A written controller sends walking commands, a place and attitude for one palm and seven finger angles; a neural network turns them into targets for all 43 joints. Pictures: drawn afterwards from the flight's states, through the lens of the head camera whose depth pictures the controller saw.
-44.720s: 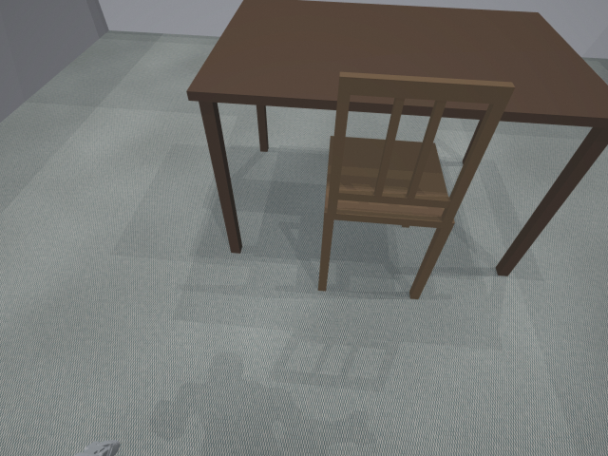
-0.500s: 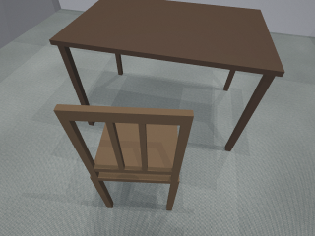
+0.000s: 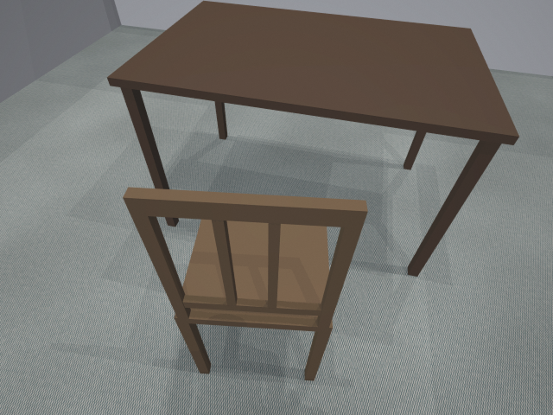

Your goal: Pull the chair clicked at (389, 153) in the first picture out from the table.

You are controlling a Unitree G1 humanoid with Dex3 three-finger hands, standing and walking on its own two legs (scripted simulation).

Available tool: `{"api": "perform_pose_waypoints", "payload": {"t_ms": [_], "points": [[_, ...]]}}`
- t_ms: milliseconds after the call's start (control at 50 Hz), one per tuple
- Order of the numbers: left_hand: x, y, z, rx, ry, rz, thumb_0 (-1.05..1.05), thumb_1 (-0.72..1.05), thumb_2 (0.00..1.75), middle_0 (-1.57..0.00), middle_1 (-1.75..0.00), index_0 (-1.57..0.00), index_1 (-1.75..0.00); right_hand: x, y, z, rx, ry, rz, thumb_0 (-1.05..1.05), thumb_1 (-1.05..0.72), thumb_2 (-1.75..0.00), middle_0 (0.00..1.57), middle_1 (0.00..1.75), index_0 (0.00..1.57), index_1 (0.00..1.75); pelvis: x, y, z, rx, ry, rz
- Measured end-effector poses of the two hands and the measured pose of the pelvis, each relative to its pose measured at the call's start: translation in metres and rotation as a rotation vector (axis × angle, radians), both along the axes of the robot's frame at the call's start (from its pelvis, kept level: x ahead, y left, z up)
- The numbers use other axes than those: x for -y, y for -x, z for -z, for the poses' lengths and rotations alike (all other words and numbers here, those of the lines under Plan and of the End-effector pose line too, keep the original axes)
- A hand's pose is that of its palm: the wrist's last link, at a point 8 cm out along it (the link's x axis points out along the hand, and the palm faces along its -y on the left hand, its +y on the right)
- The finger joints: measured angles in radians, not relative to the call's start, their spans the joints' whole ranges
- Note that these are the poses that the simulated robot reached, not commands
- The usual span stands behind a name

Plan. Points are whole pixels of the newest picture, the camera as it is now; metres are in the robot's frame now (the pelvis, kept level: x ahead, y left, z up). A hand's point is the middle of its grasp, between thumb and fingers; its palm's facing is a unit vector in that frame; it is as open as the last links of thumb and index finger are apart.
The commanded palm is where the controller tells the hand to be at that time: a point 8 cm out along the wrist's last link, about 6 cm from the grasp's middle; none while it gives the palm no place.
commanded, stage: come to a stop and stand still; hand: left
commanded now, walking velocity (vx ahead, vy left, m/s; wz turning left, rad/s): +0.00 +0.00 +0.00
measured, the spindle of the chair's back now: (226, 265) +0.41 +0.12 -0.09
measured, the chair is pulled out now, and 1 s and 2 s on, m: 0.40 0.40 0.40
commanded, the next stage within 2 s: look again from close up in 0.46 s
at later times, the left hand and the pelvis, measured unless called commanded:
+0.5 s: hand out of the picture +0.00 +0.20 -0.18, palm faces +0.02 -0.98 -0.19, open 7.4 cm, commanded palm none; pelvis +0.00 +0.02 +0.00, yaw +1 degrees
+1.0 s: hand out of the picture -0.01 +0.17 -0.17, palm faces +0.01 -0.99 -0.16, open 7.4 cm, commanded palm none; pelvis +0.00 +0.01 +0.01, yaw +0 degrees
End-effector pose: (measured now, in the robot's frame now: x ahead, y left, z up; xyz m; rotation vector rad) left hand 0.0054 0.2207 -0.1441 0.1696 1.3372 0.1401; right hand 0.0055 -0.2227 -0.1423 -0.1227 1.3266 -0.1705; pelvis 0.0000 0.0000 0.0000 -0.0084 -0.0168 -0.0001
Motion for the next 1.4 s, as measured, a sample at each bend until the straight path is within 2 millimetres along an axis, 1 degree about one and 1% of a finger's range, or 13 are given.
{"api": "perform_pose_waypoints", "payload": {"t_ms": [100, 200, 300, 420, 600, 740, 1060, 1400], "points": [[-0.015, -0.010, 0.000, 0.036, -0.002, 0.000, 0.01, 0.90, 0.89, -0.20, -0.30, -0.20, -0.30, -0.005, -0.013, -0.005, 0.038, 0.019, -0.023, 0.01, -0.92, -0.90, 0.20, 0.30, 0.20, 0.30, -0.010, 0.001, 0.000, 0.002, 0.001, -0.003], [-0.024, -0.014, 0.001, 0.047, 0.002, 0.000, 0.01, 0.90, 0.89, -0.20, -0.30, -0.20, -0.30, -0.010, -0.021, -0.010, 0.059, 0.032, -0.040, 0.01, -0.92, -0.90, 0.20, 0.30, 0.20, 0.30, -0.018, 0.001, -0.001, 0.005, 0.002, -0.005], [-0.028, -0.011, 0.001, 0.034, 0.009, -0.003, 0.01, 0.90, 0.89, -0.20, -0.30, -0.20, -0.30, -0.014, -0.024, -0.012, 0.059, 0.037, -0.049, 0.01, -0.91, -0.90, 0.20, 0.30, 0.20, 0.30, -0.022, 0.000, -0.003, 0.007, 0.001, -0.008], [-0.028, -0.001, 0.002, 0.001, 0.016, -0.010, 0.01, 0.90, 0.89, -0.20, -0.30, -0.20, -0.30, -0.017, -0.021, -0.012, 0.037, 0.035, -0.050, 0.01, -0.91, -0.90, 0.20, 0.30, 0.20, 0.30, -0.025, -0.001, -0.004, 0.010, 0.000, -0.009], [-0.023, 0.014, 0.001, -0.041, 0.021, -0.020, 0.01, 0.90, 0.89, -0.20, -0.30, -0.20, -0.30, -0.019, -0.008, -0.010, -0.011, 0.023, -0.041, 0.00, -0.91, -0.90, 0.20, 0.30, 0.20, 0.30, -0.022, -0.003, -0.005, 0.012, -0.003, -0.010], [-0.016, 0.020, 0.001, -0.056, 0.029, -0.024, 0.01, 0.90, 0.89, -0.20, -0.30, -0.20, -0.30, -0.017, 0.000, -0.009, -0.037, 0.014, -0.032, 0.00, -0.91, -0.90, 0.20, 0.30, 0.20, 0.30, -0.018, -0.003, -0.006, 0.011, -0.004, -0.010], [0.003, 0.018, 0.000, -0.050, 0.043, -0.019, 0.01, 0.90, 0.89, -0.20, -0.30, -0.20, -0.30, -0.010, 0.007, -0.008, -0.054, 0.001, -0.016, 0.01, -0.91, -0.90, 0.20, 0.30, 0.20, 0.30, -0.006, -0.002, -0.007, 0.006, -0.007, -0.003], [0.011, 0.019, -0.001, -0.053, 0.039, -0.014, 0.01, 0.90, 0.89, -0.20, -0.30, -0.20, -0.30, -0.004, 0.013, -0.007, -0.063, -0.007, -0.005, 0.00, -0.91, -0.90, 0.20, 0.30, 0.19, 0.30, 0.002, 0.000, -0.008, 0.006, -0.008, 0.003]]}}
